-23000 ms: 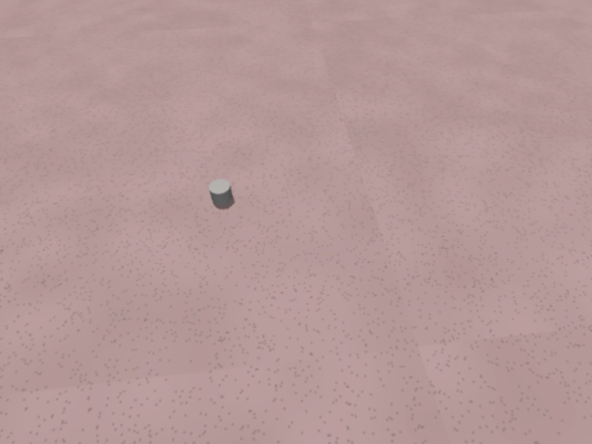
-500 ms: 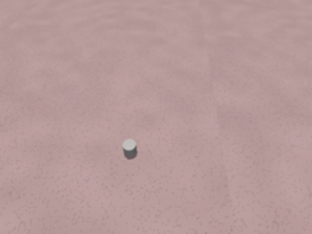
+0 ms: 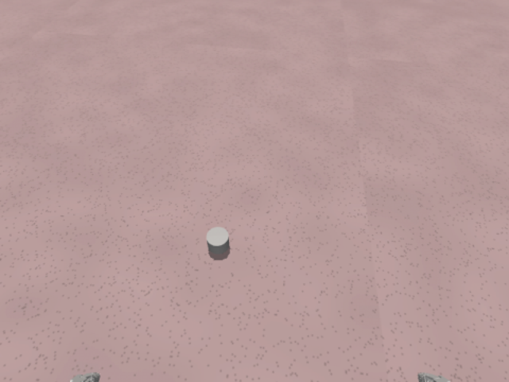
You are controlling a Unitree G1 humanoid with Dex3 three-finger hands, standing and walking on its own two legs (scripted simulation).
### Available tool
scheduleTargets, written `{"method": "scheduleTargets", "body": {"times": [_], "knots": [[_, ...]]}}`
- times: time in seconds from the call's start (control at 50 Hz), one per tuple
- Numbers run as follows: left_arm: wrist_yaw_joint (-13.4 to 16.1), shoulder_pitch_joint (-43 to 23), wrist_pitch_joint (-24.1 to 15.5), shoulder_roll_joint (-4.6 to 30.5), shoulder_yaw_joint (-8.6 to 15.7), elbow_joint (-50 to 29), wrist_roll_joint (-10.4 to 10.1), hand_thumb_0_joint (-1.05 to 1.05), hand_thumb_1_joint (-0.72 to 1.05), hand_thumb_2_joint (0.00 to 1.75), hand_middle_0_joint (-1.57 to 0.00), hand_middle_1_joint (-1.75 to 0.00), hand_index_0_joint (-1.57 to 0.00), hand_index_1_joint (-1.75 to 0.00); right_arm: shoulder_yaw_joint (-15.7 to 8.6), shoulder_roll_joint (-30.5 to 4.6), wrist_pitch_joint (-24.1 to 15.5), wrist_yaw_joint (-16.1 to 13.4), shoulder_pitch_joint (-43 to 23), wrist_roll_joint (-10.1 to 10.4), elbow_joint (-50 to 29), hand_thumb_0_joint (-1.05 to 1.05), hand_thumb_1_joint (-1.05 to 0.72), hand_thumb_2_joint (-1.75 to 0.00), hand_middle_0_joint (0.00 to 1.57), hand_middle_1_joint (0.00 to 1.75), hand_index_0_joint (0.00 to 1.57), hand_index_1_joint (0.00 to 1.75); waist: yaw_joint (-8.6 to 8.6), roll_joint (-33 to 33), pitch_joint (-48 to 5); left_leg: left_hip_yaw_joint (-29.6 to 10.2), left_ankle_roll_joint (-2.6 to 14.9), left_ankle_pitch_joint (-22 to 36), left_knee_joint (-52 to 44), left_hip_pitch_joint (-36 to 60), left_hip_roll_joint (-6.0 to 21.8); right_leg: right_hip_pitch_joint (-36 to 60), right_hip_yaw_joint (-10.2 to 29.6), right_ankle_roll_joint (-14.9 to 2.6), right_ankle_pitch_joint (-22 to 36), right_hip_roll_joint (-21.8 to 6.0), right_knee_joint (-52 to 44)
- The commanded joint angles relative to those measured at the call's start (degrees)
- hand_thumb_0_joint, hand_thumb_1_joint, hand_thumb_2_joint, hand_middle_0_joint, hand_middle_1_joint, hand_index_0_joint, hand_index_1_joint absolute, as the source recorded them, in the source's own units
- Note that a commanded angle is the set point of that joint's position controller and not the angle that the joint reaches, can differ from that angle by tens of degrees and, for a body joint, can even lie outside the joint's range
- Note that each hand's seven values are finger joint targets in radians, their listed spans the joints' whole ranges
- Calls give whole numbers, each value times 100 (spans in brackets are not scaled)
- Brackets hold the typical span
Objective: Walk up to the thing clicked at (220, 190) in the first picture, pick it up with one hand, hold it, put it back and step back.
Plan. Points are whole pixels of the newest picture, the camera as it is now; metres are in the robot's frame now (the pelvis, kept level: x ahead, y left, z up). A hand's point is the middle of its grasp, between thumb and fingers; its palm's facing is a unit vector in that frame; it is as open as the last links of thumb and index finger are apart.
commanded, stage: stand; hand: left
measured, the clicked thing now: (218, 240) +0.78 +0.20 -0.74
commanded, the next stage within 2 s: walk up in 1.00 s
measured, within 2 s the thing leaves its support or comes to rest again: neither
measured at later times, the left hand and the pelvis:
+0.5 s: hand out of the picture +0.06 +0.24 -0.14, palm faces -0.03 -0.94 -0.34, open 7.4 cm; pelvis -0.03 -0.01 +0.01, yaw -2 degrees
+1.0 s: hand out of the picture +0.04 +0.25 -0.15, palm faces -0.06 -0.94 -0.34, open 7.4 cm; pelvis -0.03 -0.01 +0.01, yaw -2 degrees
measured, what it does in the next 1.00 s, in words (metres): stands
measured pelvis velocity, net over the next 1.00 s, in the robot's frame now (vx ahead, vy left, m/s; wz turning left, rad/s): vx -0.03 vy -0.01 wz -0.03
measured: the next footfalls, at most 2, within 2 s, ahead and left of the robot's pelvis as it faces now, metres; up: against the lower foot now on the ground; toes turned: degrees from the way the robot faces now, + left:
right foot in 1.68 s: +0.28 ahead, -0.12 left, +0.00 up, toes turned -7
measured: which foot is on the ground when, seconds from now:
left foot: down 0.00-1.00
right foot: down 0.00-1.00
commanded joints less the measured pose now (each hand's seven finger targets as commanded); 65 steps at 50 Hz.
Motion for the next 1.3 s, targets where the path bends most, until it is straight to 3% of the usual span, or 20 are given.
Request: {"method": "scheduleTargets", "body": {"times": [0.0, 0.06, 0.22, 0.3, 0.6, 0.66, 0.74, 0.96, 0.98, 1.0, 1.02, 1.04, 1.06, 1.08, 1.1, 1.16, 1.22, 1.24, 1.26, 1.28], "knots": [[74, -259, -92, 1068, 119, -251, -89, 0, 90, 90, -20, -30, -20, -30, -217, -1264, -160, -103, -280, 72, -328, 0, -90, -90, 20, 30, 20, 30, -123, 278, -710, -359, 266, 2927, -539, 696, 695, 111, 525, -219, 2289, -589, -443], [105, -237, -71, 1108, 106, -188, -98, 0, 90, 90, -20, -30, -20, -30, -192, -1285, -146, -131, -299, 91, -243, 0, -90, -90, 20, 30, 20, 30, -112, 251, -948, -285, 256, 3388, -549, 902, 725, 416, 457, -183, 2646, -565, -453], [76, -331, -74, 1112, 35, -11, -53, 0, 90, 90, -20, -30, -20, -30, -113, -1232, -80, -94, -441, 114, -93, 0, -90, -90, 20, 30, 20, 30, -137, 30, -605, -234, 164, 1883, -1059, 643, 671, 390, 555, -154, 1668, -597, -975], [69, -383, -88, 1176, 43, 9, -56, 0, 90, 90, -20, -30, -20, -30, -99, -1221, -96, -84, -440, 98, -38, 0, -90, -90, 20, 30, 20, 30, -144, 7, -618, -197, 134, 1763, -1148, 675, 673, 367, 623, -176, 1552, -642, -1039], [14, -326, -65, 1245, 25, -7, -27, 0, 90, 90, -20, -30, -20, -30, -98, -1271, -85, -16, -46, 63, 174, 0, -90, -90, 20, 30, 20, 30, -182, -34, -138, -278, 121, 269, -1367, 165, 569, -265, 839, -208, -430, -618, -1453], [4, -315, -65, 1264, 28, -16, -39, 0, 90, 90, -20, -30, -20, -30, -93, -1291, -87, -13, 72, 53, 197, 0, -90, -90, 20, 30, 20, 30, -213, 6, -136, -310, 133, 232, -1391, 104, 582, -236, 859, -221, -366, -612, -1399], [-7, -187, -83, 1192, 12, -16, -61, 0, 90, 90, -20, -30, -20, -30, -75, -1323, -143, -41, 9, 45, 188, 0, -90, -90, 20, 30, 20, 30, -131, 169, -432, -348, 143, 811, -1404, 233, 703, 59, 748, -213, 566, -594, -1102], [6, -55, -54, 1210, -31, 13, -67, 0, 90, 90, -20, -30, -20, -30, -29, -1335, -105, -56, 99, 73, 241, 0, -90, -90, 20, 30, 20, 30, -158, 82, -263, -330, 156, 551, -1399, 229, 663, -152, 747, -221, 334, -575, -1114], [-105, 374, -95, 1545, 297, -199, 8, 0, 90, 90, -20, -30, -20, -30, -327, -1688, -144, 89, 479, -14, -42, 0, -90, -90, 20, 30, 20, 30, -112, 59, -747, -323, 496, -2081, -1021, 158, 382, 59, 693, -442, -2030, -242, -850], [-131, 575, -100, 1580, 347, -139, 66, 0, 90, 90, -20, -30, -20, -30, -381, -1761, -120, 141, 386, -78, -104, 0, -90, -90, 20, 30, 20, 30, 17, 126, -339, -353, 506, -2768, -835, -651, 366, 64, 1003, -550, -2759, -394, -854], [-134, 777, -115, 1634, 420, -179, 84, 0, 90, 90, -20, -30, -20, -30, -366, -1600, -107, 162, 63, -93, -289, 0, -90, -90, 20, 30, 20, 30, 203, -126, 9, -154, 424, -2376, -395, -1510, 248, 330, 1508, -745, -2925, -713, -1088], [-111, 1000, -148, 1741, 501, -213, 93, 0, 90, 90, -20, -30, -20, -30, -357, -1362, -106, 179, -306, -96, -505, 0, -90, -90, 20, 30, 20, 30, 402, -729, 429, 371, 262, -1286, 641, -2388, 31, 776, 2222, -1037, -2869, -1322, -1709], [-81, 1136, -219, 1872, 568, -307, 129, 0, 90, 90, -20, -30, -20, -30, -398, -1328, -143, 162, -391, -135, -601, 0, -90, -90, 20, 30, 20, 30, 500, -849, 585, 306, 168, -866, 1351, -2873, 281, 1045, 2790, -1355, -2088, -1957, -2066], [-69, 1060, -263, 1815, 574, -380, 109, 0, 90, 90, -20, -30, -20, -30, -451, -1432, -176, 154, -231, -132, -582, 0, -90, -90, 20, 30, 20, 30, 372, -497, 512, 61, 186, -754, 1549, -2903, 443, 1152, 2713, -1471, -1336, -1976, -1956], [-74, 959, -268, 1733, 567, -489, 95, 0, 90, 90, -20, -30, -20, -30, -472, -1455, -199, 194, -48, -118, -597, 0, -90, -90, 20, 30, 20, 30, 237, -397, 208, 117, 189, -787, 1567, -2625, 523, 1189, 2423, -1432, -1207, -1768, -1930], [-144, 459, -264, 1730, 536, -866, 132, 0, 90, 90, -20, -30, -20, -30, -532, -1330, -201, 342, 324, -98, -691, 0, -90, -90, 20, 30, 20, 30, -45, -900, 11, 399, 148, -783, 791, -1179, 519, 80, 1480, -1170, -1300, -1310, -1754], [-217, 167, -190, 1626, 466, -1109, 82, 0, 90, 90, -20, -30, -20, -30, -667, -1292, -244, 314, 1079, -134, -523, 0, -90, -90, 20, 30, 20, 30, -515, -700, 157, 886, 88, 320, -167, 653, 214, -1509, 737, -936, -1230, -888, -759], [-221, 308, -165, 1349, 389, -1174, 118, 0, 90, 90, -20, -30, -20, -30, -770, -1481, -278, 247, 1630, -157, -391, 0, -90, -90, 20, 30, 20, 30, -750, -75, -160, 789, 137, 194, -253, 1663, 138, -2042, 550, -806, -1088, -643, 210], [-231, 691, -142, 948, 268, -1197, 75, 0, 90, 90, -20, -30, -20, -30, -890, -1884, -315, 173, 2073, -205, -360, 0, -90, -90, 20, 30, 20, 30, -893, 1362, -363, -252, 355, -1345, -1033, 2118, 740, -2723, 127, -642, -1467, 28, 1929], [-189, 915, -140, 832, 224, -1201, 7, 0, 90, 90, -20, -30, -20, -30, -938, -2380, -374, 155, 2002, -245, -571, 0, -90, -90, 20, 30, 20, 30, -796, 1884, -351, -3135, 962, -3396, -2219, 1690, 2255, -3468, 386, -438, -1654, 671, 3381]]}}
